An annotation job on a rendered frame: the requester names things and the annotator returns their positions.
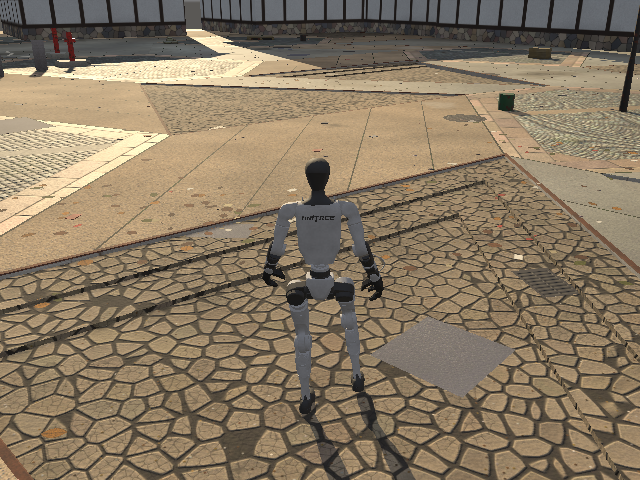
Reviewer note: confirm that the right robot upper arm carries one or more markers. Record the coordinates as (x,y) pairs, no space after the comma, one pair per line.
(350,210)

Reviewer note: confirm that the robot right shin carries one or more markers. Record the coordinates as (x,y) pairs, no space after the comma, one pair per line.
(353,346)

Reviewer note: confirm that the left robot upper arm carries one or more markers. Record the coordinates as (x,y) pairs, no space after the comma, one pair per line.
(286,212)

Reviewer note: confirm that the left robot forearm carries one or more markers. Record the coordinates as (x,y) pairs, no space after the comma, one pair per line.
(271,261)

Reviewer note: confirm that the robot left thigh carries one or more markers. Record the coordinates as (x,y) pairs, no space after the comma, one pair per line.
(298,304)

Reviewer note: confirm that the robot left hand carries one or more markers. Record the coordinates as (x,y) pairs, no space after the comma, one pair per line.
(268,281)

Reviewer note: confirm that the right robot forearm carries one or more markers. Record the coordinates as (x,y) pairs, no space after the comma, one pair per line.
(369,265)

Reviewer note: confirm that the robot right hand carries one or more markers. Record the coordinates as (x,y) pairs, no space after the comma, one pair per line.
(378,286)

